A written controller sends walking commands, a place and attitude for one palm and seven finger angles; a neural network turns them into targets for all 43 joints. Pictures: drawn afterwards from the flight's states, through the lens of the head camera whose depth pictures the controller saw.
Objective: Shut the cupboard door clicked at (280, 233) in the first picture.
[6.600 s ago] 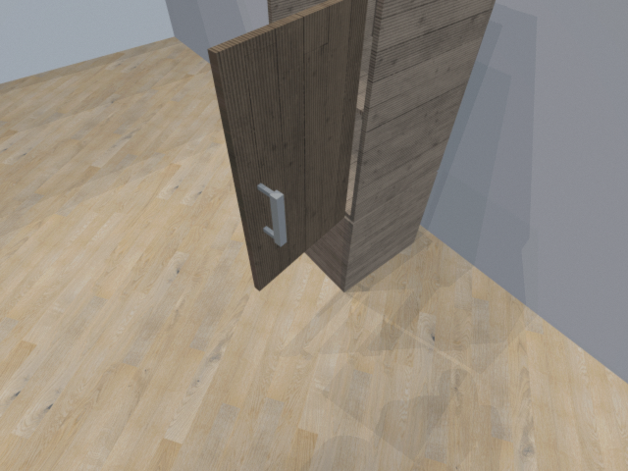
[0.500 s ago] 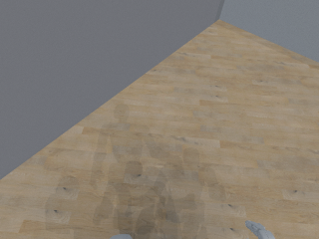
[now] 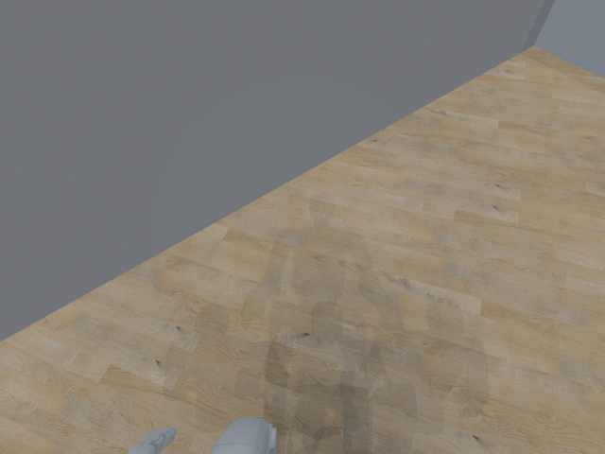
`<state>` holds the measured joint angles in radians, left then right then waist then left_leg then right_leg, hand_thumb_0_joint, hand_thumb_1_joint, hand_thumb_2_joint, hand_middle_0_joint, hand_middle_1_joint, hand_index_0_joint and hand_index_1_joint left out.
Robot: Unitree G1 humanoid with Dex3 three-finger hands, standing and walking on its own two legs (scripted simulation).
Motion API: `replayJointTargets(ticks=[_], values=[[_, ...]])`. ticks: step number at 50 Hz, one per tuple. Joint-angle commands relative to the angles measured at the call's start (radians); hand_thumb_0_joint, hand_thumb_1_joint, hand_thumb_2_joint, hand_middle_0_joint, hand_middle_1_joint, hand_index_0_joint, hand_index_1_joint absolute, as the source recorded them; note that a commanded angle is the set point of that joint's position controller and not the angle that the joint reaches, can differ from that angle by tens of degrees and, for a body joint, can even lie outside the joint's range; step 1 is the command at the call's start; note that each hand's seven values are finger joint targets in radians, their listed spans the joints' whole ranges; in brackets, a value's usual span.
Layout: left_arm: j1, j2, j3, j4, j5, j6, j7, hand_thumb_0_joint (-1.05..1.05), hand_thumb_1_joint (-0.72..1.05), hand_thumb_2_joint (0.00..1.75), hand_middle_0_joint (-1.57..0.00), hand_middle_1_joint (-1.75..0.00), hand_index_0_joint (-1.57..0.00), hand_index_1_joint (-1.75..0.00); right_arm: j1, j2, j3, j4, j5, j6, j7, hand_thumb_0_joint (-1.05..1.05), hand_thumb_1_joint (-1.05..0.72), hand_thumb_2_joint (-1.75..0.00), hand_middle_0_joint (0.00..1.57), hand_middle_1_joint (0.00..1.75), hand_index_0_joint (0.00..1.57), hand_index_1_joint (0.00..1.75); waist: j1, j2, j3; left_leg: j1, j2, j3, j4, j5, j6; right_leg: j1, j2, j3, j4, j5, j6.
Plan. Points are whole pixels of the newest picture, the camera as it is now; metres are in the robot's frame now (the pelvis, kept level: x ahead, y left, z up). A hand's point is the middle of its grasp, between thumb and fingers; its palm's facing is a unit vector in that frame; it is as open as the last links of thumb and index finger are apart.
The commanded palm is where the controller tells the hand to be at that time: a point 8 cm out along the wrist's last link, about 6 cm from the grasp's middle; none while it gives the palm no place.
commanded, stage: walk to a spot facing it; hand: left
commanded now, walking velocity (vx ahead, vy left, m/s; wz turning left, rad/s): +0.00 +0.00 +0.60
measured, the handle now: out of the picture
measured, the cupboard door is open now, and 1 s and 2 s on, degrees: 100 100 100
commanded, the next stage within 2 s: none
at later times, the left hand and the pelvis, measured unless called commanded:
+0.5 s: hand out of the picture +0.03 +0.24 -0.17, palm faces +0.33 -0.91 -0.25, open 7.4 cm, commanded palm none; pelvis +0.02 +0.01 +0.00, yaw +18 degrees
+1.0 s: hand out of the picture -0.01 +0.15 -0.17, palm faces +0.60 -0.77 -0.22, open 7.4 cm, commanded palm none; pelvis +0.05 -0.04 +0.00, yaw +38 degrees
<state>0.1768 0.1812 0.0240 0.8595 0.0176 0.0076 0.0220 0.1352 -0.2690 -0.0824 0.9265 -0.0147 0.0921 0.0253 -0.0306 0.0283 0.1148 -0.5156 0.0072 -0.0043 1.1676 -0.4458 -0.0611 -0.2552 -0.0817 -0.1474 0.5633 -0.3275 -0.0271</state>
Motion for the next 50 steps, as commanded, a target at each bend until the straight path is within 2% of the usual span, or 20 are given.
replayJointTargets(ticks=[1, 8, 10, 12, 13, 14, 15, 18, 21, 27, 31, 32, 33, 34, 35, 36, 37, 39, 47, 50], values=[[0.088, 0.194, 0.056, -0.041, 0.004, -0.028, 0.017, 0.0, 0.9, 0.9, -0.2, -0.3, -0.2, -0.3, -0.07, -0.036, -0.002, -0.085, 0.001, -0.03, 0.009, 0.0, -0.9, -0.9, 0.2, 0.3, 0.2, 0.3, 0.059, -0.193, -0.169, -0.056, 0.023, 0.045, -0.125, 0.013, -0.021, 0.267, -0.241, 0.09, -0.16, 0.712, -0.067], [0.113, 0.23, 0.075, -0.01, 0.011, -0.021, 0.014, 0.0, 0.9, 0.9, -0.2, -0.3, -0.2, -0.3, -0.108, -0.023, 0.009, -0.101, 0.005, -0.038, 0.009, 0.0, -0.9, -0.9, 0.2, 0.3, 0.2, 0.3, 0.078, -0.225, -0.152, 0.055, 0.024, 0.11, -0.384, -0.01, 0.012, 0.255, -0.305, 0.043, -0.125, 0.697, -0.092], [0.096, 0.236, 0.079, -0.004, 0.011, -0.02, 0.011, 0.0, 0.9, 0.9, -0.2, -0.3, -0.2, -0.3, -0.071, -0.032, 0.008, -0.099, 0.005, -0.045, 0.007, 0.0, -0.9, -0.9, 0.2, 0.3, 0.2, 0.3, 0.056, -0.202, -0.174, 0.134, 0.021, 0.123, -0.5, 0.035, 0.026, 0.235, -0.315, 0.021, -0.064, 0.67, -0.077], [0.062, 0.246, 0.084, -0.013, -0.002, -0.017, 0.001, 0.0, 0.9, 0.9, -0.2, -0.3, -0.2, -0.3, 0.037, -0.081, -0.007, -0.077, -0.002, -0.054, 0.005, 0.0, -0.9, -0.9, 0.2, 0.3, 0.2, 0.3, -0.016, -0.124, -0.218, 0.381, 0.02, 0.11, -0.699, 0.247, 0.056, 0.079, -0.277, -0.054, 0.13, 0.568, -0.003], [0.049, 0.199, 0.078, -0.042, -0.009, -0.01, -0.007, 0.0, 0.9, 0.9, -0.2, -0.3, -0.2, -0.3, 0.118, -0.188, -0.035, -0.067, -0.012, -0.064, -0.001, 0.0, -0.9, -0.9, 0.2, 0.3, 0.2, 0.3, -0.061, 0.138, -0.268, 0.58, 0.242, -0.193, -0.753, 0.545, 0.169, -0.183, -0.153, -0.093, 0.359, 0.14, 0.076], [-0.031, 0.151, 0.052, -0.098, -0.007, -0.004, -0.007, 0.0, 0.9, 0.9, -0.2, -0.3, -0.2, -0.3, 0.182, -0.268, -0.051, -0.053, -0.008, -0.058, -0.009, 0.0, -0.9, -0.9, 0.2, 0.3, 0.2, 0.3, -0.091, 0.29, -0.242, 0.584, 0.446, -0.428, -0.793, 0.884, 0.313, -0.363, -0.047, -0.009, 0.55, -0.363, 0.11], [-0.084, 0.175, 0.052, -0.107, 0.002, 0.013, 0.003, 0.0, 0.9, 0.9, -0.2, -0.3, -0.2, -0.3, 0.189, -0.245, -0.042, -0.039, -0.003, -0.057, -0.018, 0.0, -0.9, -0.9, 0.2, 0.3, 0.2, 0.3, -0.085, 0.153, -0.228, 0.53, 0.436, -0.386, -0.777, 0.779, 0.32, -0.371, -0.06, 0.104, 0.606, -0.334, 0.104], [-0.051, 0.17, 0.063, -0.051, 0.0, 0.021, -0.008, 0.0, 0.9, 0.9, -0.2, -0.3, -0.2, -0.3, 0.026, -0.185, -0.025, -0.085, -0.009, -0.065, -0.038, 0.0, -0.9, -0.9, 0.2, 0.3, 0.2, 0.3, -0.007, 0.138, -0.144, 0.366, 0.289, -0.247, -0.805, 0.614, 0.248, -0.343, -0.048, 0.149, 0.634, -0.155, 0.114], [-0.01, 0.159, 0.063, -0.032, 0.0, 0.026, -0.016, 0.0, 0.9, 0.9, -0.2, -0.3, -0.2, -0.3, 0.001, -0.172, -0.019, -0.088, -0.007, -0.074, -0.035, 0.0, -0.9, -0.9, 0.2, 0.3, 0.2, 0.3, 0.026, 0.105, -0.145, 0.335, 0.222, -0.176, -0.812, 0.572, 0.211, -0.278, -0.023, 0.133, 0.551, -0.086, 0.116], [-0.067, 0.143, 0.052, -0.068, -0.005, 0.019, -0.014, 0.0, 0.9, 0.9, -0.2, -0.3, -0.2, -0.3, 0.036, -0.18, -0.033, -0.074, -0.012, -0.067, -0.028, 0.0, -0.9, -0.9, 0.2, 0.3, 0.2, 0.3, 0.004, 0.136, -0.155, 0.332, 0.201, -0.24, -0.784, 0.572, 0.213, -0.184, 0.034, 0.107, 0.294, -0.113, 0.114], [0.018, 0.15, 0.055, -0.056, -0.011, 0.0, -0.01, 0.0, 0.9, 0.9, -0.2, -0.3, -0.2, -0.3, -0.002, -0.175, -0.043, -0.089, -0.006, -0.058, -0.029, 0.0, -0.9, -0.9, 0.2, 0.3, 0.2, 0.3, 0.045, 0.157, -0.191, 0.244, 0.157, -0.278, -0.683, 0.6, 0.172, 0.051, 0.079, 0.086, -0.019, 0.031, 0.1], [0.076, 0.186, 0.065, -0.044, -0.009, -0.012, -0.004, 0.0, 0.9, 0.9, -0.2, -0.3, -0.2, -0.3, -0.012, -0.148, -0.039, -0.098, 0.003, -0.059, -0.027, 0.0, -0.9, -0.9, 0.2, 0.3, 0.2, 0.3, 0.076, 0.077, -0.215, 0.149, 0.112, -0.256, -0.61, 0.466, 0.126, 0.206, 0.021, 0.131, -0.169, 0.145, 0.089], [0.116, 0.278, 0.086, -0.035, 0.009, -0.023, 0.008, 0.0, 0.9, 0.9, -0.2, -0.3, -0.2, -0.3, 0.003, -0.081, -0.03, -0.117, 0.012, -0.062, -0.019, 0.0, -0.9, -0.9, 0.2, 0.3, 0.2, 0.3, 0.089, -0.198, -0.245, -0.054, -0.019, -0.101, -0.408, 0.14, 0.043, 0.373, -0.239, 0.369, -0.245, 0.298, 0.009], [0.111, 0.319, 0.082, -0.038, 0.012, -0.019, 0.01, 0.0, 0.9, 0.9, -0.2, -0.3, -0.2, -0.3, -0.017, -0.08, -0.028, -0.137, 0.006, -0.061, -0.016, 0.0, -0.9, -0.9, 0.2, 0.3, 0.2, 0.3, 0.094, -0.297, -0.213, -0.084, -0.063, -0.025, -0.151, -0.211, 0.015, 0.256, -0.437, 0.471, -0.25, 0.448, -0.112], [0.08, 0.263, 0.078, -0.04, 0.006, -0.021, 0.02, 0.0, 0.9, 0.9, -0.2, -0.3, -0.2, -0.3, -0.021, -0.093, -0.035, -0.124, -0.002, -0.046, -0.02, 0.0, -0.9, -0.9, 0.2, 0.3, 0.2, 0.3, 0.077, -0.283, -0.187, -0.079, -0.014, -0.075, 0.003, -0.178, 0.019, 0.181, -0.418, 0.433, -0.236, 0.496, -0.14], [0.03, 0.234, 0.067, -0.05, 0.002, -0.018, 0.02, 0.0, 0.9, 0.9, -0.2, -0.3, -0.2, -0.3, -0.017, -0.086, -0.03, -0.104, -0.003, -0.04, -0.017, 0.0, -0.9, -0.9, 0.2, 0.3, 0.2, 0.3, 0.05, -0.292, -0.149, -0.101, 0.01, -0.065, 0.082, -0.112, 0.009, 0.167, -0.345, 0.359, -0.21, 0.526, -0.135], [-0.009, 0.2, 0.056, -0.057, 0.0, -0.016, 0.017, 0.0, 0.9, 0.9, -0.2, -0.3, -0.2, -0.3, -0.018, -0.082, -0.027, -0.087, -0.003, -0.035, -0.009, 0.0, -0.9, -0.9, 0.2, 0.3, 0.2, 0.3, 0.031, -0.265, -0.115, -0.105, 0.028, -0.047, 0.102, -0.044, -0.001, 0.154, -0.287, 0.242, -0.191, 0.572, -0.111], [-0.011, 0.183, 0.052, -0.064, 0.002, -0.02, 0.015, 0.0, 0.9, 0.9, -0.2, -0.3, -0.2, -0.3, -0.017, -0.059, -0.014, -0.077, -0.001, -0.031, 0.001, 0.0, -0.9, -0.9, 0.2, 0.3, 0.2, 0.3, 0.024, -0.247, -0.122, -0.079, 0.029, -0.001, 0.024, 0.001, -0.014, 0.169, -0.241, 0.131, -0.182, 0.628, -0.078], [0.091, 0.238, 0.075, -0.017, 0.01, -0.019, 0.012, 0.0, 0.9, 0.9, -0.2, -0.3, -0.2, -0.3, -0.102, -0.025, 0.007, -0.092, 0.004, -0.039, 0.011, 0.0, -0.9, -0.9, 0.2, 0.3, 0.2, 0.3, 0.075, -0.226, -0.137, 0.044, 0.014, 0.11, -0.375, -0.005, 0.005, 0.258, -0.287, 0.042, -0.119, 0.712, -0.083], [0.08, 0.246, 0.082, -0.009, 0.009, -0.017, 0.006, 0.0, 0.9, 0.9, -0.2, -0.3, -0.2, -0.3, -0.05, -0.042, 0.002, -0.094, 0.002, -0.049, 0.008, 0.0, -0.9, -0.9, 0.2, 0.3, 0.2, 0.3, 0.042, -0.21, -0.168, 0.187, -0.005, 0.133, -0.554, 0.085, 0.028, 0.205, -0.288, 0.001, -0.021, 0.673, -0.047]])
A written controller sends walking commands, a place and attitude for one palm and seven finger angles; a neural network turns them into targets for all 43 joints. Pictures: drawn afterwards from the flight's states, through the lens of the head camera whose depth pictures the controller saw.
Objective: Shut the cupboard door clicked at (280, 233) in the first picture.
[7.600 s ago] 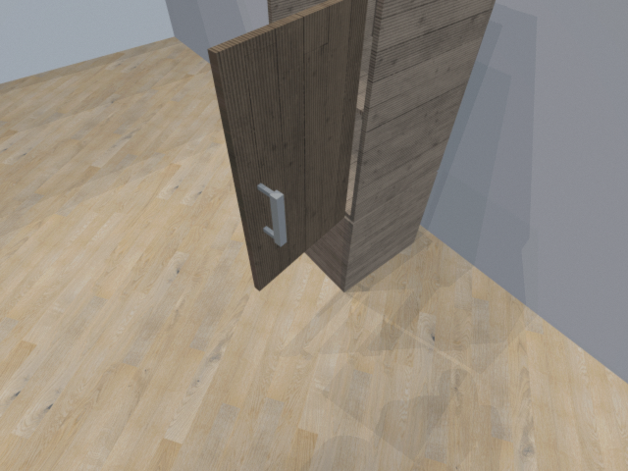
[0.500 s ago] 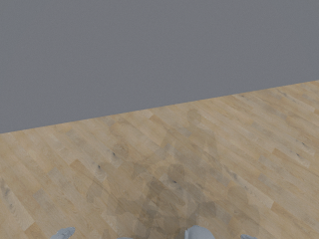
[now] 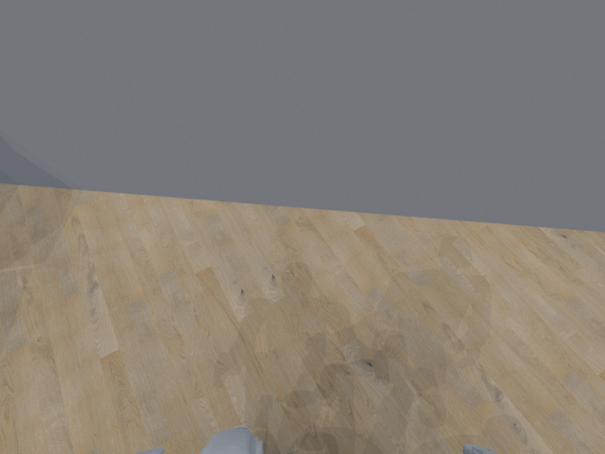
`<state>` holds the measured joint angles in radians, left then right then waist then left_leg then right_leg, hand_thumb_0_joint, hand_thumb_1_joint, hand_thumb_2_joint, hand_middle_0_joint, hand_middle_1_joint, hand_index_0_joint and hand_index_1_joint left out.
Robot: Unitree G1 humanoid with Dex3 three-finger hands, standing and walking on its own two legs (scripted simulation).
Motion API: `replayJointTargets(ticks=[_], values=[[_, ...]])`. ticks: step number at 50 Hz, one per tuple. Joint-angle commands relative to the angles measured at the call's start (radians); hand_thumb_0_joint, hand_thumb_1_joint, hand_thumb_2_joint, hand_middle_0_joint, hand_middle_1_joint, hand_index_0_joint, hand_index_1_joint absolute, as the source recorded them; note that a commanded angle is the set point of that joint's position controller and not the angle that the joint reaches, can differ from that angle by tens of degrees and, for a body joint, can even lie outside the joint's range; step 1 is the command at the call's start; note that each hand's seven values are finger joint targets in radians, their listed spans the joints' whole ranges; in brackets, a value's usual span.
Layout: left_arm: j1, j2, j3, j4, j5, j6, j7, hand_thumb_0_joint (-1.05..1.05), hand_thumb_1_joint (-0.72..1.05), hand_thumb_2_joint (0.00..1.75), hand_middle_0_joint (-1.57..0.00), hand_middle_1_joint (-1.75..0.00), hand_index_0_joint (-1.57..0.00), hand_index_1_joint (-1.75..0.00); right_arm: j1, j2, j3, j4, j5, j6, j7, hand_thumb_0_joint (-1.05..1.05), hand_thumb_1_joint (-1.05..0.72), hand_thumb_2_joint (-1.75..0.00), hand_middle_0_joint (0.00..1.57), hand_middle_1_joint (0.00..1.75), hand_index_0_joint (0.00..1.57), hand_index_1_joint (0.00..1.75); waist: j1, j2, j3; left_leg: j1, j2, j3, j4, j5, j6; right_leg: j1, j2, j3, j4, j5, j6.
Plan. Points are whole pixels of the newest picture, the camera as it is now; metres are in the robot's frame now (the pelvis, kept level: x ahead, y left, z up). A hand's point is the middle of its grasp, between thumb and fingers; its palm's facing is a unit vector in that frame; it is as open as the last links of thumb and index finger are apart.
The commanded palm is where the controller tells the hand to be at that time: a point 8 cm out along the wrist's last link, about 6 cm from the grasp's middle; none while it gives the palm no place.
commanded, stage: walk to a spot facing it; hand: left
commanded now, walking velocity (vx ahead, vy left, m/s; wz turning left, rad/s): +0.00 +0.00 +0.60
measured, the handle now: out of the picture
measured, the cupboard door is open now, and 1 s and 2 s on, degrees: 100 100 100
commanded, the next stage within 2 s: none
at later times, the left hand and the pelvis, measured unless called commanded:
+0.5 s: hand out of the picture +0.10 +0.21 -0.15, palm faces +0.26 -0.93 -0.27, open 7.4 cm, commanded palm none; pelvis +0.02 -0.02 -0.01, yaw +16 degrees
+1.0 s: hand out of the picture -0.10 +0.17 -0.19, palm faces +0.62 -0.75 -0.22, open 7.4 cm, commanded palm none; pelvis +0.07 +0.04 -0.02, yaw +37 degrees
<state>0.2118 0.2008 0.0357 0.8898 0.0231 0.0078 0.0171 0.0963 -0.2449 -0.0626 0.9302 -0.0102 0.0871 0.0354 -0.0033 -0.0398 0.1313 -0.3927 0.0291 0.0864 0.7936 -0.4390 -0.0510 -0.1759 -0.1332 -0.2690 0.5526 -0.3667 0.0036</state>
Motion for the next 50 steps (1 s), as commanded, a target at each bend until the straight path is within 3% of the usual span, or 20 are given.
replayJointTargets(ticks=[1, 2, 3, 4, 10, 19, 22, 23, 24, 25, 26, 29, 35, 42, 44, 46, 47, 48, 49, 50], values=[[0.031, 0.233, 0.074, -0.044, -0.005, -0.016, 0.006, 0.0, 0.9, 0.9, -0.2, -0.3, -0.2, -0.3, 0.041, -0.09, -0.025, -0.087, -0.005, -0.048, -0.004, 0.0, -0.9, -0.9, 0.2, 0.3, 0.2, 0.3, -0.023, -0.105, -0.21, 0.181, -0.035, 0.044, -0.278, 0.179, 0.032, 0.059, -0.219, 0.086, 0.085, 0.683, -0.044], [0.017, 0.211, 0.072, -0.061, -0.012, -0.013, 0.001, 0.0, 0.9, 0.9, -0.2, -0.3, -0.2, -0.3, 0.13, -0.167, -0.045, -0.07, -0.012, -0.058, -0.007, 0.0, -0.9, -0.9, 0.2, 0.3, 0.2, 0.3, -0.077, 0.068, -0.272, 0.396, 0.089, -0.112, -0.354, 0.429, 0.095, -0.131, -0.164, 0.048, 0.286, 0.469, 0.015], [-0.031, 0.132, 0.046, -0.114, -0.018, -0.009, -0.007, 0.0, 0.9, 0.9, -0.2, -0.3, -0.2, -0.3, 0.215, -0.285, -0.075, -0.058, -0.017, -0.061, -0.015, 0.0, -0.9, -0.9, 0.2, 0.3, 0.2, 0.3, -0.12, 0.38, -0.284, 0.506, 0.387, -0.51, -0.392, 0.871, 0.268, -0.419, -0.004, 0.068, 0.545, -0.29, 0.086], [-0.092, 0.158, 0.041, -0.136, -0.006, 0.008, 0.004, 0.0, 0.9, 0.9, -0.2, -0.3, -0.2, -0.3, 0.255, -0.287, -0.069, -0.033, -0.006, -0.055, -0.024, 0.0, -0.9, -0.9, 0.2, 0.3, 0.2, 0.3, -0.124, 0.258, -0.292, 0.461, 0.418, -0.493, -0.385, 0.851, 0.317, -0.438, 0.0, 0.216, 0.618, -0.323, 0.07], [-0.038, 0.145, 0.052, -0.059, -0.003, 0.025, -0.011, 0.0, 0.9, 0.9, -0.2, -0.3, -0.2, -0.3, 0.046, -0.194, -0.036, -0.095, -0.011, -0.068, -0.045, 0.0, -0.9, -0.9, 0.2, 0.3, 0.2, 0.3, -0.008, 0.165, -0.164, 0.207, 0.204, -0.295, -0.457, 0.482, 0.201, -0.369, 0.021, 0.264, 0.594, -0.041, 0.082], [-0.097, 0.124, 0.043, -0.104, -0.012, 0.017, -0.006, 0.0, 0.9, 0.9, -0.2, -0.3, -0.2, -0.3, 0.073, -0.202, -0.057, -0.082, -0.018, -0.058, -0.037, 0.0, -0.9, -0.9, 0.2, 0.3, 0.2, 0.3, -0.023, 0.207, -0.171, 0.167, 0.167, -0.401, -0.419, 0.483, 0.206, -0.223, 0.103, 0.24, 0.249, -0.065, 0.076], [-0.025, 0.13, 0.045, -0.093, -0.017, 0.005, -0.001, 0.0, 0.9, 0.9, -0.2, -0.3, -0.2, -0.3, 0.044, -0.196, -0.064, -0.093, -0.012, -0.051, -0.038, 0.0, -0.9, -0.9, 0.2, 0.3, 0.2, 0.3, 0.01, 0.218, -0.195, 0.094, 0.134, -0.424, -0.35, 0.511, 0.179, -0.046, 0.136, 0.223, 0.042, 0.034, 0.063], [0.02, 0.148, 0.052, -0.083, -0.016, -0.003, 0.004, 0.0, 0.9, 0.9, -0.2, -0.3, -0.2, -0.3, 0.03, -0.177, -0.063, -0.101, -0.006, -0.05, -0.036, 0.0, -0.9, -0.9, 0.2, 0.3, 0.2, 0.3, 0.038, 0.181, -0.207, 0.021, 0.098, -0.418, -0.301, 0.443, 0.146, 0.075, 0.114, 0.235, -0.099, 0.121, 0.057], [0.068, 0.212, 0.067, -0.079, -0.005, -0.014, 0.012, 0.0, 0.9, 0.9, -0.2, -0.3, -0.2, -0.3, 0.04, -0.126, -0.056, -0.112, 0.003, -0.051, -0.031, 0.0, -0.9, -0.9, 0.2, 0.3, 0.2, 0.3, 0.059, 0.002, -0.239, -0.127, 0.014, -0.334, -0.159, 0.237, 0.083, 0.23, -0.054, 0.394, -0.236, 0.134, 0.014], [0.064, 0.287, 0.077, -0.085, 0.009, -0.019, 0.019, 0.0, 0.9, 0.9, -0.2, -0.3, -0.2, -0.3, 0.039, -0.074, -0.048, -0.137, 0.006, -0.054, -0.026, 0.0, -0.9, -0.9, 0.2, 0.3, 0.2, 0.3, 0.065, -0.245, -0.216, -0.256, -0.125, -0.135, 0.095, -0.152, 0.002, 0.238, -0.33, 0.63, -0.282, 0.275, -0.108], [0.035, 0.266, 0.066, -0.088, 0.001, -0.017, 0.022, 0.0, 0.9, 0.9, -0.2, -0.3, -0.2, -0.3, 0.036, -0.115, -0.056, -0.127, -0.008, -0.046, -0.026, 0.0, -0.9, -0.9, 0.2, 0.3, 0.2, 0.3, 0.045, -0.181, -0.197, -0.224, -0.066, -0.172, 0.306, -0.174, 0.01, 0.11, -0.368, 0.583, -0.261, 0.371, -0.166], [-0.061, 0.162, 0.041, -0.101, -0.009, -0.023, 0.016, 0.0, 0.9, 0.9, -0.2, -0.3, -0.2, -0.3, 0.056, -0.09, -0.049, -0.077, -0.014, -0.027, -0.009, 0.0, -0.9, -0.9, 0.2, 0.3, 0.2, 0.3, -0.016, -0.153, -0.132, -0.247, 0.001, -0.134, 0.48, 0.026, -0.014, 0.071, -0.195, 0.338, -0.232, 0.403, -0.11], [0.11, 0.17, 0.052, -0.007, -0.001, -0.057, 0.006, 0.0, 0.9, 0.9, -0.2, -0.3, -0.2, -0.3, -0.073, -0.049, -0.028, -0.088, -0.013, -0.043, 0.017, 0.0, -0.9, -0.9, 0.2, 0.3, 0.2, 0.3, 0.056, -0.117, -0.118, -0.291, 0.029, -0.048, 0.237, 0.062, -0.018, 0.254, -0.223, 0.238, -0.273, 0.391, -0.091], [0.176, 0.194, 0.057, 0.056, 0.009, -0.066, -0.009, 0.0, 0.9, 0.9, -0.2, -0.3, -0.2, -0.3, -0.163, -0.027, -0.003, -0.114, -0.012, -0.066, 0.03, 0.0, -0.9, -0.9, 0.2, 0.3, 0.2, 0.3, 0.075, -0.139, -0.077, -0.172, 0.02, 0.039, -0.035, 0.043, 0.03, 0.23, -0.277, 0.141, -0.255, 0.422, -0.091], [0.158, 0.215, 0.063, 0.061, 0.01, -0.068, -0.014, 0.0, 0.9, 0.9, -0.2, -0.3, -0.2, -0.3, -0.127, -0.036, -0.001, -0.113, -0.012, -0.078, 0.027, 0.0, -0.9, -0.9, 0.2, 0.3, 0.2, 0.3, 0.044, -0.136, -0.099, -0.075, -0.006, 0.078, -0.115, 0.022, 0.052, 0.215, -0.28, 0.099, -0.193, 0.506, -0.084], [0.109, 0.234, 0.066, 0.059, -0.001, -0.071, -0.022, 0.0, 0.9, 0.9, -0.2, -0.3, -0.2, -0.3, 0.073, -0.08, -0.017, -0.065, -0.021, -0.093, 0.012, 0.0, -0.9, -0.9, 0.2, 0.3, 0.2, 0.3, -0.069, -0.075, -0.201, 0.285, -0.076, 0.131, -0.282, 0.106, 0.089, 0.068, -0.219, -0.011, 0.107, 0.66, -0.03], [0.085, 0.199, 0.059, 0.031, -0.008, -0.071, -0.035, 0.0, 0.9, 0.9, -0.2, -0.3, -0.2, -0.3, 0.233, -0.188, -0.045, -0.028, -0.024, -0.099, -0.003, 0.0, -0.9, -0.9, 0.2, 0.3, 0.2, 0.3, -0.157, 0.1, -0.306, 0.593, 0.073, -0.08, -0.342, 0.121, 0.158, -0.191, -0.152, -0.034, 0.406, 0.454, 0.026], [-0.015, 0.139, 0.042, -0.054, -0.013, -0.069, -0.047, 0.0, 0.9, 0.9, -0.2, -0.3, -0.2, -0.3, 0.355, -0.316, -0.077, -0.005, -0.026, -0.104, -0.015, 0.0, -0.9, -0.9, 0.2, 0.3, 0.2, 0.3, -0.208, 0.336, -0.314, 0.708, 0.379, -0.575, -0.451, 0.271, 0.288, -0.551, 0.01, 0.038, 0.69, -0.21, 0.083], [-0.119, 0.172, 0.046, -0.085, -0.007, -0.06, -0.033, 0.0, 0.9, 0.9, -0.2, -0.3, -0.2, -0.3, 0.364, -0.324, -0.071, 0.021, -0.012, -0.1, -0.025, 0.0, -0.9, -0.9, 0.2, 0.3, 0.2, 0.3, -0.198, 0.186, -0.278, 0.62, 0.437, -0.602, -0.486, 0.269, 0.318, -0.604, -0.02, 0.205, 0.773, -0.206, 0.057], [-0.139, 0.158, 0.047, -0.079, -0.011, -0.06, -0.027, 0.0, 0.9, 0.9, -0.2, -0.3, -0.2, -0.3, 0.298, -0.283, -0.062, -0.01, -0.011, -0.106, -0.036, 0.0, -0.9, -0.9, 0.2, 0.3, 0.2, 0.3, -0.153, 0.08, -0.221, 0.495, 0.411, -0.564, -0.504, 0.205, 0.305, -0.6, -0.036, 0.229, 0.796, -0.132, 0.056]])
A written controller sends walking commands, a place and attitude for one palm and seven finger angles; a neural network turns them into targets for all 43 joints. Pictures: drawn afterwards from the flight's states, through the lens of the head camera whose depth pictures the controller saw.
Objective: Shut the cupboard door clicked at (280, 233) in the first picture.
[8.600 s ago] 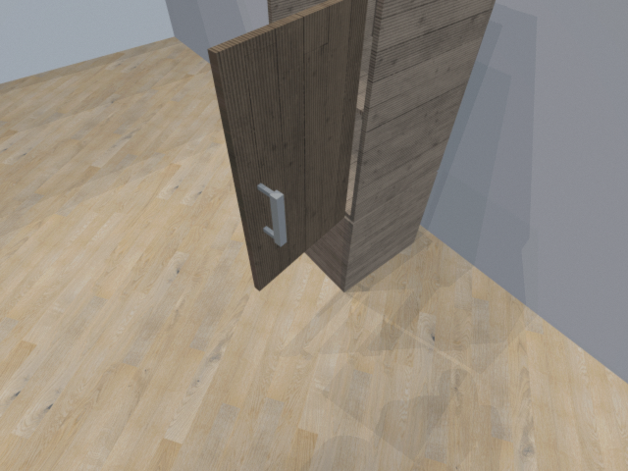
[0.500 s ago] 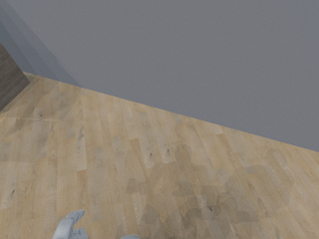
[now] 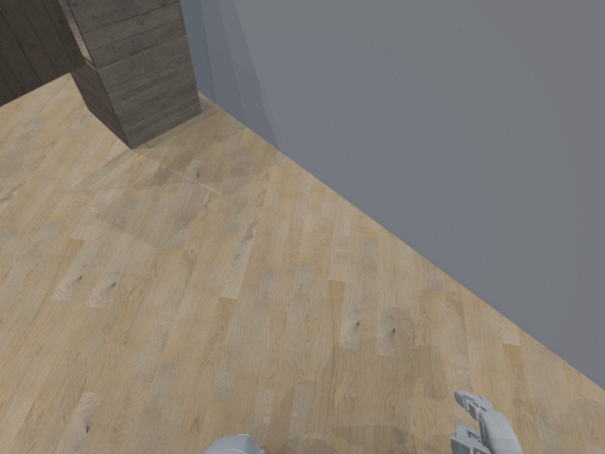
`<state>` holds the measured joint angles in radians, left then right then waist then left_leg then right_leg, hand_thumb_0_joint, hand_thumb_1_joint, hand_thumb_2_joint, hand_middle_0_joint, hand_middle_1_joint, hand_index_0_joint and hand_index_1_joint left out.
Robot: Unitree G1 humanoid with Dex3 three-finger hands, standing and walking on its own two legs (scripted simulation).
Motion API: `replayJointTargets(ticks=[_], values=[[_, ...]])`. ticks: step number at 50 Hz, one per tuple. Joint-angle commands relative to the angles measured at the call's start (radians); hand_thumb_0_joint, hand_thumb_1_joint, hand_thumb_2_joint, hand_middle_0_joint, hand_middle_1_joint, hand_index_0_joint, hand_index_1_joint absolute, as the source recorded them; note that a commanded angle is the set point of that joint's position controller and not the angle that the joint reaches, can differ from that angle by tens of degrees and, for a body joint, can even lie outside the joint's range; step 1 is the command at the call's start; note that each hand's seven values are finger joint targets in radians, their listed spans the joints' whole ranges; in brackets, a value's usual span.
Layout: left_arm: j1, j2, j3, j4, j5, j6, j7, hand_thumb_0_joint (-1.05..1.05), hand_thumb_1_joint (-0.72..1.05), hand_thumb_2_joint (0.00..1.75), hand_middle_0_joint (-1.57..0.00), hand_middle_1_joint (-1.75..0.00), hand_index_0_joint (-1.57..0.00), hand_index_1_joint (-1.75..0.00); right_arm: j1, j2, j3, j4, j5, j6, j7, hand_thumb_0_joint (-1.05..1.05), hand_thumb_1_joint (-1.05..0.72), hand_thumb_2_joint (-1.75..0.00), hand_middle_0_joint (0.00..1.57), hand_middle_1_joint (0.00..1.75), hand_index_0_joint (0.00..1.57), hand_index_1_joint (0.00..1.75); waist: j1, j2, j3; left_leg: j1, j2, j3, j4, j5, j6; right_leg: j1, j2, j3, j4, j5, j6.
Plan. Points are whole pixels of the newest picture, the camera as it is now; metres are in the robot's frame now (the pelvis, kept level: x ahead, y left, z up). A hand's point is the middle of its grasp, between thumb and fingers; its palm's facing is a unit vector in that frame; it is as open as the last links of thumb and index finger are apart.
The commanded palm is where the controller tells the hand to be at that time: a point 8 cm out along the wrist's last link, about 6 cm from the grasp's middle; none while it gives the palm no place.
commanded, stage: walk to a spot facing it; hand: left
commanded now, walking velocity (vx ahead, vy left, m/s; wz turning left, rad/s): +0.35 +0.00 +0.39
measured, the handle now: out of the picture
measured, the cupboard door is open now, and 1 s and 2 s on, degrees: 100 100 100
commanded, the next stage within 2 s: turn to face it in 1.70 s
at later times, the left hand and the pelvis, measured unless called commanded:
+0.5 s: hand (222, 297) +0.36 +0.17 -0.14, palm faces +0.06 -0.98 -0.17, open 7.4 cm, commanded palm none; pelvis +0.22 -0.01 +0.00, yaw +9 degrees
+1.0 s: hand (208, 337) +0.30 +0.19 -0.18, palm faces +0.40 -0.91 -0.15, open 7.3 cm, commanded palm none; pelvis +0.44 +0.06 +0.00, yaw +19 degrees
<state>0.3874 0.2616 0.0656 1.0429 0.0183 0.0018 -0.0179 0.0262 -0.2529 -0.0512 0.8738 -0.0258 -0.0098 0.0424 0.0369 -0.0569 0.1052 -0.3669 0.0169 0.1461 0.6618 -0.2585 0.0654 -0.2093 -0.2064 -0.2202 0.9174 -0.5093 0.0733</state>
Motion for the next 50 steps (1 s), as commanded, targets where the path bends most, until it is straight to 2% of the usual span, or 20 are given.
replayJointTargets(ticks=[1, 3, 6, 13, 18, 20, 22, 23, 24, 25, 27, 29, 32, 42, 44, 45, 46, 47, 48, 50], values=[[-0.276, 0.079, 0.018, -0.2, 0.0, -0.046, 0.002, 0.0, 0.9, 0.9, -0.2, -0.3, -0.2, -0.3, 0.281, -0.241, -0.062, 0.024, 0.002, -0.017, -0.049, 0.0, -0.9, -0.9, 0.2, 0.3, 0.2, 0.3, -0.149, 0.146, -0.107, 0.351, 0.373, -0.529, -0.406, -0.006, 0.156, -0.547, 0.011, 0.205, 0.406, 0.076, -0.008], [-0.167, 0.066, 0.016, -0.145, 0.012, -0.027, -0.012, 0.0, 0.9, 0.9, -0.2, -0.3, -0.2, -0.3, 0.19, -0.158, -0.03, 0.013, 0.004, -0.036, -0.05, 0.0, -0.9, -0.9, 0.2, 0.3, 0.2, 0.3, -0.065, 0.214, -0.047, 0.24, 0.262, -0.351, -0.429, 0.098, 0.097, -0.461, 0.016, 0.201, 0.321, 0.184, 0.0], [-0.127, 0.052, 0.011, -0.122, 0.012, -0.019, -0.015, 0.0, 0.9, 0.9, -0.2, -0.3, -0.2, -0.3, 0.214, -0.128, -0.021, 0.037, 0.012, -0.052, -0.047, 0.0, -0.9, -0.9, 0.2, 0.3, 0.2, 0.3, -0.034, 0.188, -0.08, 0.247, 0.203, -0.255, -0.436, 0.25, 0.089, -0.422, 0.042, 0.187, 0.259, 0.284, 0.01], [-0.312, 0.027, -0.005, -0.184, 0.006, -0.026, -0.017, 0.0, 0.9, 0.9, -0.2, -0.3, -0.2, -0.3, 0.344, -0.092, -0.017, 0.108, 0.014, -0.064, -0.054, 0.0, -0.9, -0.9, 0.2, 0.3, 0.2, 0.3, -0.065, 0.151, -0.025, 0.333, 0.195, -0.245, -0.445, 0.425, 0.109, -0.5, 0.058, 0.174, 0.044, 0.389, 0.015], [-0.437, 0.005, -0.014, -0.227, -0.001, -0.037, -0.018, 0.0, 0.9, 0.9, -0.2, -0.3, -0.2, -0.3, 0.423, -0.071, -0.016, 0.16, 0.002, -0.065, -0.064, 0.0, -0.9, -0.9, 0.2, 0.3, 0.2, 0.3, -0.098, 0.165, 0.003, 0.345, 0.205, -0.262, -0.405, 0.512, 0.104, -0.379, 0.105, 0.149, -0.191, 0.354, -0.028], [-0.422, 0.009, -0.01, -0.226, -0.001, -0.044, -0.016, 0.0, 0.9, 0.9, -0.2, -0.3, -0.2, -0.3, 0.437, -0.072, -0.018, 0.18, -0.001, -0.063, -0.067, 0.0, -0.9, -0.9, 0.2, 0.3, 0.2, 0.3, -0.086, 0.172, -0.011, 0.347, 0.204, -0.274, -0.359, 0.573, 0.098, -0.278, 0.14, 0.127, -0.254, 0.307, -0.051], [-0.248, 0.026, 0.001, -0.174, 0.001, -0.057, -0.011, 0.0, 0.9, 0.9, -0.2, -0.3, -0.2, -0.3, 0.425, -0.073, -0.019, 0.194, 0.005, -0.061, -0.072, 0.0, -0.9, -0.9, 0.2, 0.3, 0.2, 0.3, 0.0, 0.13, -0.092, 0.314, 0.163, -0.256, -0.159, 0.704, 0.063, -0.011, 0.187, 0.101, -0.369, 0.352, -0.076], [-0.075, 0.074, 0.018, -0.122, 0.005, -0.068, -0.003, 0.0, 0.9, 0.9, -0.2, -0.3, -0.2, -0.3, 0.412, -0.066, -0.022, 0.19, 0.016, -0.066, -0.067, 0.0, -0.9, -0.9, 0.2, 0.3, 0.2, 0.3, 0.075, 0.067, -0.189, 0.144, 0.123, -0.241, 0.051, 0.628, 0.031, 0.307, 0.124, 0.182, -0.39, 0.423, -0.109], [0.107, 0.173, 0.048, -0.066, 0.015, -0.075, 0.013, 0.0, 0.9, 0.9, -0.2, -0.3, -0.2, -0.3, 0.434, -0.022, -0.018, 0.166, 0.03, -0.075, -0.061, 0.0, -0.9, -0.9, 0.2, 0.3, 0.2, 0.3, 0.121, -0.156, -0.35, -0.111, -0.027, -0.131, 0.37, 0.137, -0.022, 0.609, -0.167, 0.513, -0.438, 0.558, -0.205], [0.122, 0.19, 0.049, -0.05, -0.003, -0.072, 0.017, 0.0, 0.9, 0.9, -0.2, -0.3, -0.2, -0.3, 0.436, -0.014, -0.017, 0.151, 0.033, -0.068, -0.065, 0.0, -0.9, -0.9, 0.2, 0.3, 0.2, 0.3, 0.094, -0.238, -0.392, -0.2, -0.056, -0.157, 0.629, -0.327, -0.036, 0.586, -0.334, 0.702, -0.552, 0.623, -0.275], [-0.04, 0.081, 0.024, -0.079, -0.004, -0.068, 0.027, 0.0, 0.9, 0.9, -0.2, -0.3, -0.2, -0.3, 0.273, 0.004, -0.023, 0.133, 0.017, -0.052, -0.051, 0.0, -0.9, -0.9, 0.2, 0.3, 0.2, 0.3, 0.053, -0.036, -0.155, -0.279, 0.058, -0.205, 0.698, -0.146, -0.03, 0.283, -0.234, 0.507, -0.604, 0.479, -0.24], [-0.108, 0.003, 0.0, -0.08, 0.002, -0.084, 0.028, 0.0, 0.9, 0.9, -0.2, -0.3, -0.2, -0.3, 0.296, 0.055, -0.013, 0.152, 0.007, -0.027, -0.04, 0.0, -0.9, -0.9, 0.2, 0.3, 0.2, 0.3, -0.017, -0.052, -0.09, -0.214, 0.092, -0.193, 0.61, -0.045, -0.044, 0.091, -0.158, 0.305, -0.654, 0.493, -0.186], [-0.103, -0.024, -0.006, -0.051, 0.005, -0.1, 0.029, 0.0, 0.9, 0.9, -0.2, -0.3, -0.2, -0.3, 0.331, 0.08, -0.013, 0.171, 0.001, -0.006, -0.029, 0.0, -0.9, -0.9, 0.2, 0.3, 0.2, 0.3, -0.059, -0.07, -0.079, -0.217, 0.1, -0.15, 0.49, 0.007, -0.069, 0.065, -0.114, 0.168, -0.692, 0.54, -0.181], [0.005, 0.043, -0.013, 0.038, 0.006, -0.102, 0.032, 0.0, 0.9, 0.9, -0.2, -0.3, -0.2, -0.3, 0.051, 0.056, -0.001, 0.069, 0.002, -0.024, 0.003, 0.0, -0.9, -0.9, 0.2, 0.3, 0.2, 0.3, -0.017, -0.068, -0.01, -0.177, 0.042, -0.034, 0.02, 0.039, -0.033, 0.24, -0.122, 0.07, -0.654, 0.769, -0.186], [-0.003, 0.066, -0.009, 0.04, 0.003, -0.099, 0.03, 0.0, 0.9, 0.9, -0.2, -0.3, -0.2, -0.3, 0.127, 0.027, -0.007, 0.09, -0.002, -0.033, -0.008, 0.0, -0.9, -0.9, 0.2, 0.3, 0.2, 0.3, -0.07, -0.056, -0.044, -0.009, -0.02, 0.019, -0.055, 0.021, -0.009, 0.221, -0.107, 0.031, -0.514, 0.954, -0.173], [-0.018, 0.074, -0.008, 0.043, -0.001, -0.094, 0.029, 0.0, 0.9, 0.9, -0.2, -0.3, -0.2, -0.3, 0.228, 0.003, -0.016, 0.122, -0.006, -0.035, -0.013, 0.0, -0.9, -0.9, 0.2, 0.3, 0.2, 0.3, -0.122, -0.038, -0.091, 0.182, -0.052, 0.04, -0.104, 0.056, 0.005, 0.131, -0.082, -0.004, -0.362, 0.981, -0.149], [-0.026, 0.062, -0.011, 0.019, -0.005, -0.09, 0.023, 0.0, 0.9, 0.9, -0.2, -0.3, -0.2, -0.3, 0.384, -0.07, -0.034, 0.156, -0.012, -0.037, -0.024, 0.0, -0.9, -0.9, 0.2, 0.3, 0.2, 0.3, -0.194, 0.052, -0.188, 0.453, 0.035, -0.087, -0.137, 0.081, 0.049, -0.049, -0.037, -0.017, -0.109, 0.821, -0.112], [0.005, -0.001, -0.019, -0.019, -0.016, -0.087, 0.009, 0.0, 0.9, 0.9, -0.2, -0.3, -0.2, -0.3, 0.492, -0.199, -0.066, 0.178, -0.02, -0.04, -0.039, 0.0, -0.9, -0.9, 0.2, 0.3, 0.2, 0.3, -0.207, 0.318, -0.281, 0.65, 0.336, -0.535, -0.24, 0.129, 0.172, -0.331, 0.13, -0.022, 0.261, 0.145, -0.06], [-0.075, 0.021, -0.018, -0.061, -0.013, -0.091, 0.016, 0.0, 0.9, 0.9, -0.2, -0.3, -0.2, -0.3, 0.494, -0.223, -0.065, 0.178, 0.001, -0.031, -0.047, 0.0, -0.9, -0.9, 0.2, 0.3, 0.2, 0.3, -0.196, 0.231, -0.281, 0.585, 0.422, -0.657, -0.339, 0.146, 0.218, -0.4, 0.141, 0.122, 0.398, -0.049, -0.081], [-0.132, 0.009, -0.014, -0.059, -0.006, -0.079, 0.016, 0.0, 0.9, 0.9, -0.2, -0.3, -0.2, -0.3, 0.321, -0.153, -0.048, 0.123, 0.005, -0.042, -0.06, 0.0, -0.9, -0.9, 0.2, 0.3, 0.2, 0.3, -0.128, 0.151, -0.141, 0.348, 0.386, -0.548, -0.396, -0.005, 0.179, -0.466, 0.064, 0.203, 0.455, 0.081, -0.074]])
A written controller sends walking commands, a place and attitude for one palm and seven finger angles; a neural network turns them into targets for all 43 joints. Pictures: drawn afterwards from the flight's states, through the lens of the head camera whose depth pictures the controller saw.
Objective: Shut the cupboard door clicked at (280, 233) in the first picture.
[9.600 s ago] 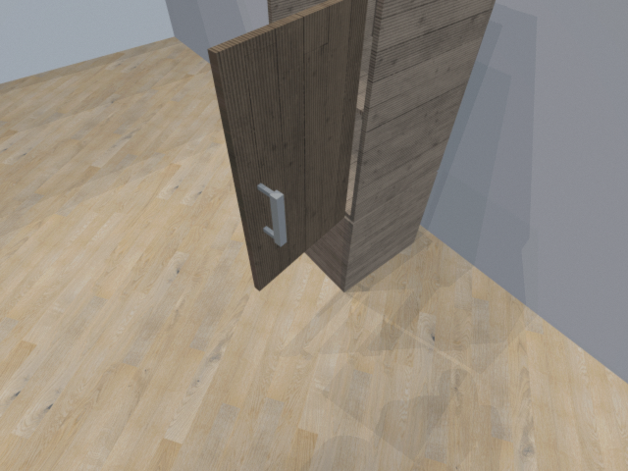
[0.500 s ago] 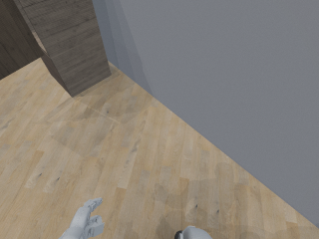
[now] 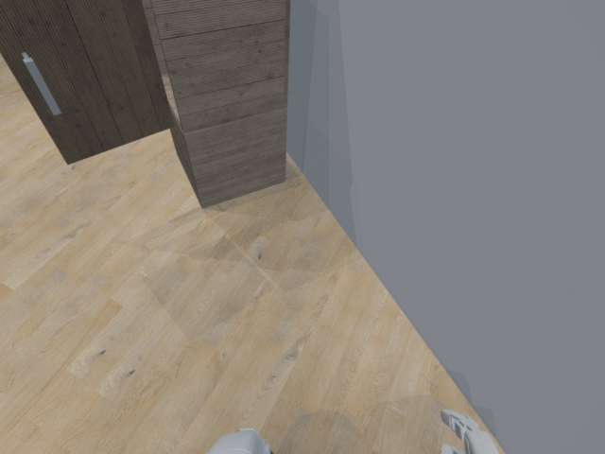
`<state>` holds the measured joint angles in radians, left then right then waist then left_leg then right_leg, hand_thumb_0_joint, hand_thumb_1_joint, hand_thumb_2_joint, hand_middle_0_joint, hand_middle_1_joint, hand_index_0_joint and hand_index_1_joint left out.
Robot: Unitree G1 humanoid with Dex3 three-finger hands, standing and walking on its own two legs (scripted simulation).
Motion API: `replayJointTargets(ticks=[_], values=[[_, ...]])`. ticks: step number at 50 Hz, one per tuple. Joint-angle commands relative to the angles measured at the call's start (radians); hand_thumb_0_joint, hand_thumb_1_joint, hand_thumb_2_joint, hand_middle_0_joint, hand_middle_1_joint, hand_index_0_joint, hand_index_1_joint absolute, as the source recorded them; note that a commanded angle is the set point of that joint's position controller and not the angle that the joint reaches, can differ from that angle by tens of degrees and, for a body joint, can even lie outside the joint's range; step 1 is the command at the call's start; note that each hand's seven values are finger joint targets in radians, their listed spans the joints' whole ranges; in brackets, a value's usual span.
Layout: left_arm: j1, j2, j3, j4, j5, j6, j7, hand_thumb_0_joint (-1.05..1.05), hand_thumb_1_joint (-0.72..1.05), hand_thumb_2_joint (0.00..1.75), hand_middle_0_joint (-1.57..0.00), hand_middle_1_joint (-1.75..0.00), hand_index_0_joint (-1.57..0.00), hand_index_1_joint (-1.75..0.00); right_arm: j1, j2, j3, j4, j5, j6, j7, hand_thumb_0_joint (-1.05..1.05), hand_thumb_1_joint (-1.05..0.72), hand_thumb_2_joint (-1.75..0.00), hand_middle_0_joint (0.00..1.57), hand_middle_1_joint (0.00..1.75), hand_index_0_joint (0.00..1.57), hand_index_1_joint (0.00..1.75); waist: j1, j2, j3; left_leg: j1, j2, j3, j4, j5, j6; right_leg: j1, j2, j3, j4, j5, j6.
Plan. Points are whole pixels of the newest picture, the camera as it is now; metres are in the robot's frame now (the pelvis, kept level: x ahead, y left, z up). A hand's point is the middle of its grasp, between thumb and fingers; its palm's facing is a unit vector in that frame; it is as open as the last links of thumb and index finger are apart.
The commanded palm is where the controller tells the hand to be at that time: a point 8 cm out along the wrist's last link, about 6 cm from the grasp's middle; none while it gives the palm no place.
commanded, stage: walk to a spot facing it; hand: left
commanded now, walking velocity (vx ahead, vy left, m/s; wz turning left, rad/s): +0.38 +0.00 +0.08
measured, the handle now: (41, 84) +0.85 +0.73 -0.06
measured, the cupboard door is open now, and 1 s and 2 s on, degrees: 100 100 100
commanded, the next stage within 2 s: turn to face it in 0.70 s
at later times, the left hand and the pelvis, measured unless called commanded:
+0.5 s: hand (240, 311) +0.35 +0.14 -0.14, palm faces +0.00 -0.97 -0.22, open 7.3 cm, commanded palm none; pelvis +0.23 -0.05 +0.01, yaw +3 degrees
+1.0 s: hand (214, 315) +0.36 +0.19 -0.18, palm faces +0.35 -0.92 -0.19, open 7.3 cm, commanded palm none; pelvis +0.41 +0.00 +0.00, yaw +17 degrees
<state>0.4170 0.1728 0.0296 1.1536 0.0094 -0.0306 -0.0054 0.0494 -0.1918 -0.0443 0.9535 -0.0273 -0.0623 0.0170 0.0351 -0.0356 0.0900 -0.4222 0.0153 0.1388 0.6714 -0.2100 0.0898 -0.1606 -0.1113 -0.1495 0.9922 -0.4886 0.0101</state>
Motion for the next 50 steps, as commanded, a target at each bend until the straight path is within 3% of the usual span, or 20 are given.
replayJointTargets(ticks=[1, 4, 6, 17, 19, 20, 21, 22, 23, 26, 31, 38, 40, 42, 43, 44, 45, 46, 48, 50], values=[[-0.141, 0.086, 0.026, -0.15, 0.014, -0.035, -0.004, 0.0, 0.9, 0.9, -0.2, -0.3, -0.2, -0.3, 0.247, -0.166, -0.04, 0.034, 0.004, 0.005, -0.036, 0.0, -0.9, -0.9, 0.2, 0.3, 0.2, 0.3, -0.092, 0.136, -0.066, 0.284, 0.343, -0.46, -0.443, -0.101, 0.118, -0.474, -0.054, 0.145, 0.339, 0.111, -0.004], [-0.053, 0.042, 0.025, -0.117, 0.024, -0.002, -0.013, 0.0, 0.9, 0.9, -0.2, -0.3, -0.2, -0.3, 0.21, -0.114, -0.021, 0.035, 0.007, -0.009, -0.035, 0.0, -0.9, -0.9, 0.2, 0.3, 0.2, 0.3, -0.026, 0.154, -0.045, 0.151, 0.243, -0.259, -0.483, -0.05, 0.065, -0.365, -0.056, 0.119, 0.192, 0.188, 0.009], [-0.064, 0.04, 0.026, -0.127, 0.022, 0.004, -0.016, 0.0, 0.9, 0.9, -0.2, -0.3, -0.2, -0.3, 0.225, -0.112, -0.022, 0.044, 0.01, -0.013, -0.034, 0.0, -0.9, -0.9, 0.2, 0.3, 0.2, 0.3, -0.017, 0.136, -0.043, 0.169, 0.23, -0.233, -0.504, -0.016, 0.078, -0.388, -0.055, 0.111, 0.133, 0.241, 0.018], [-0.362, 0.066, 0.022, -0.238, 0.014, -0.008, -0.033, 0.0, 0.9, 0.9, -0.2, -0.3, -0.2, -0.3, 0.383, -0.123, -0.022, 0.114, -0.002, -0.014, -0.035, 0.0, -0.9, -0.9, 0.2, 0.3, 0.2, 0.3, -0.074, 0.132, 0.005, 0.338, 0.237, -0.175, -0.427, 0.24, 0.077, -0.325, 0.006, 0.046, -0.336, 0.3, 0.004], [-0.306, 0.084, 0.03, -0.222, 0.014, -0.015, -0.032, 0.0, 0.9, 0.9, -0.2, -0.3, -0.2, -0.3, 0.382, -0.133, -0.022, 0.123, -0.003, -0.007, -0.036, 0.0, -0.9, -0.9, 0.2, 0.3, 0.2, 0.3, -0.042, 0.108, -0.015, 0.299, 0.216, -0.167, -0.331, 0.264, 0.052, -0.16, 0.042, 0.019, -0.419, 0.298, -0.011], [-0.186, 0.116, 0.037, -0.186, 0.015, -0.024, -0.029, 0.0, 0.9, 0.9, -0.2, -0.3, -0.2, -0.3, 0.371, -0.127, -0.021, 0.126, 0.002, -0.006, -0.033, 0.0, -0.9, -0.9, 0.2, 0.3, 0.2, 0.3, 0.018, 0.053, -0.073, 0.249, 0.173, -0.142, -0.185, 0.299, 0.024, 0.02, 0.057, 0.024, -0.477, 0.32, -0.023], [-0.007, 0.189, 0.061, -0.136, 0.022, -0.038, -0.02, 0.0, 0.9, 0.9, -0.2, -0.3, -0.2, -0.3, 0.353, -0.102, -0.019, 0.114, 0.014, -0.011, -0.027, 0.0, -0.9, -0.9, 0.2, 0.3, 0.2, 0.3, 0.093, -0.074, -0.182, 0.065, 0.092, -0.079, 0.082, 0.199, -0.019, 0.319, -0.077, 0.186, -0.517, 0.312, -0.071], [0.134, 0.289, 0.085, -0.09, 0.019, -0.039, -0.008, 0.0, 0.9, 0.9, -0.2, -0.3, -0.2, -0.3, 0.37, -0.046, -0.01, 0.086, 0.023, -0.017, -0.025, 0.0, -0.9, -0.9, 0.2, 0.3, 0.2, 0.3, 0.116, -0.32, -0.288, -0.175, -0.042, -0.029, 0.408, -0.34, -0.063, 0.524, -0.355, 0.54, -0.624, 0.42, -0.165], [0.111, 0.278, 0.08, -0.094, 0.006, -0.04, 0.0, 0.0, 0.9, 0.9, -0.2, -0.3, -0.2, -0.3, 0.314, -0.084, -0.018, 0.075, 0.021, -0.009, -0.026, 0.0, -0.9, -0.9, 0.2, 0.3, 0.2, 0.3, 0.11, -0.267, -0.275, -0.221, -0.003, -0.142, 0.578, -0.362, -0.054, 0.438, -0.383, 0.597, -0.692, 0.412, -0.195], [-0.095, 0.13, 0.039, -0.149, 0.007, -0.046, 0.015, 0.0, 0.9, 0.9, -0.2, -0.3, -0.2, -0.3, 0.232, -0.032, -0.019, 0.083, 0.009, 0.014, -0.016, 0.0, -0.9, -0.9, 0.2, 0.3, 0.2, 0.3, 0.006, -0.045, -0.066, -0.217, 0.104, -0.18, 0.591, -0.111, -0.069, 0.101, -0.289, 0.278, -0.739, 0.435, -0.13], [-0.114, 0.071, 0.033, -0.144, 0.015, -0.073, 0.02, 0.0, 0.9, 0.9, -0.2, -0.3, -0.2, -0.3, 0.258, 0.011, -0.019, 0.085, 0.003, 0.051, 0.004, 0.0, -0.9, -0.9, 0.2, 0.3, 0.2, 0.3, -0.06, -0.074, -0.049, -0.193, 0.111, -0.11, 0.402, -0.013, -0.11, 0.05, -0.222, 0.014, -0.765, 0.651, -0.108], [-0.085, 0.155, 0.038, -0.131, 0.014, -0.059, 0.019, 0.0, 0.9, 0.9, -0.2, -0.3, -0.2, -0.3, 0.037, -0.02, -0.007, -0.024, 0.004, 0.054, 0.033, 0.0, -0.9, -0.9, 0.2, 0.3, 0.2, 0.3, -0.024, -0.092, -0.01, -0.164, 0.067, -0.014, 0.091, 0.003, -0.085, 0.159, -0.241, -0.083, -0.702, 0.802, -0.093], [-0.096, 0.177, 0.044, -0.132, 0.017, -0.052, 0.021, 0.0, 0.9, 0.9, -0.2, -0.3, -0.2, -0.3, 0.062, -0.043, -0.01, -0.034, 0.002, 0.052, 0.026, 0.0, -0.9, -0.9, 0.2, 0.3, 0.2, 0.3, -0.045, -0.09, -0.034, -0.071, 0.035, 0.008, 0.031, -0.046, -0.065, 0.173, -0.261, -0.088, -0.599, 0.949, -0.09], [-0.122, 0.224, 0.055, -0.151, 0.007, -0.044, 0.018, 0.0, 0.9, 0.9, -0.2, -0.3, -0.2, -0.3, 0.189, -0.101, -0.023, -0.016, -0.004, 0.051, 0.017, 0.0, -0.9, -0.9, 0.2, 0.3, 0.2, 0.3, -0.119, -0.077, -0.119, 0.164, -0.043, 0.05, -0.076, 0.018, -0.043, 0.121, -0.232, -0.143, -0.338, 1.07, -0.05], [-0.137, 0.227, 0.057, -0.177, 0.0, -0.035, 0.011, 0.0, 0.9, 0.9, -0.2, -0.3, -0.2, -0.3, 0.311, -0.176, -0.043, 0.006, -0.009, 0.049, 0.008, 0.0, -0.9, -0.9, 0.2, 0.3, 0.2, 0.3, -0.182, 0.035, -0.219, 0.411, 0.021, -0.05, -0.128, 0.226, -0.008, -0.04, -0.184, -0.151, -0.086, 0.851, -0.007], [-0.128, 0.155, 0.048, -0.221, -0.019, -0.028, -0.001, 0.0, 0.9, 0.9, -0.2, -0.3, -0.2, -0.3, 0.385, -0.309, -0.072, 0.011, -0.015, 0.043, -0.004, 0.0, -0.9, -0.9, 0.2, 0.3, 0.2, 0.3, -0.189, 0.328, -0.302, 0.597, 0.355, -0.515, -0.183, 0.638, 0.15, -0.356, 0.008, -0.111, 0.26, -0.052, 0.061], [-0.221, 0.164, 0.035, -0.277, -0.01, -0.015, 0.01, 0.0, 0.9, 0.9, -0.2, -0.3, -0.2, -0.3, 0.412, -0.342, -0.068, 0.013, 0.01, 0.049, -0.015, 0.0, -0.9, -0.9, 0.2, 0.3, 0.2, 0.3, -0.189, 0.162, -0.309, 0.517, 0.43, -0.626, -0.243, 0.675, 0.208, -0.39, 0.025, 0.069, 0.378, -0.154, 0.043], [-0.226, 0.133, 0.038, -0.282, -0.01, -0.013, 0.021, 0.0, 0.9, 0.9, -0.2, -0.3, -0.2, -0.3, 0.327, -0.332, -0.066, -0.01, 0.012, 0.041, -0.027, 0.0, -0.9, -0.9, 0.2, 0.3, 0.2, 0.3, -0.143, 0.126, -0.267, 0.439, 0.425, -0.6, -0.265, 0.558, 0.206, -0.452, 0.009, 0.123, 0.425, -0.091, 0.047], [-0.194, 0.141, 0.047, -0.248, 0.003, 0.005, 0.018, 0.0, 0.9, 0.9, -0.2, -0.3, -0.2, -0.3, 0.18, -0.245, -0.044, -0.056, 0.009, 0.038, -0.036, 0.0, -0.9, -0.9, 0.2, 0.3, 0.2, 0.3, -0.083, 0.192, -0.167, 0.251, 0.316, -0.457, -0.323, 0.352, 0.132, -0.434, -0.035, 0.167, 0.37, 0.03, 0.057], [-0.136, 0.131, 0.054, -0.222, 0.011, 0.026, 0.011, 0.0, 0.9, 0.9, -0.2, -0.3, -0.2, -0.3, 0.118, -0.207, -0.03, -0.073, 0.007, 0.033, -0.036, 0.0, -0.9, -0.9, 0.2, 0.3, 0.2, 0.3, -0.032, 0.168, -0.157, 0.18, 0.242, -0.347, -0.326, 0.382, 0.091, -0.372, -0.032, 0.16, 0.286, 0.096, 0.067]])
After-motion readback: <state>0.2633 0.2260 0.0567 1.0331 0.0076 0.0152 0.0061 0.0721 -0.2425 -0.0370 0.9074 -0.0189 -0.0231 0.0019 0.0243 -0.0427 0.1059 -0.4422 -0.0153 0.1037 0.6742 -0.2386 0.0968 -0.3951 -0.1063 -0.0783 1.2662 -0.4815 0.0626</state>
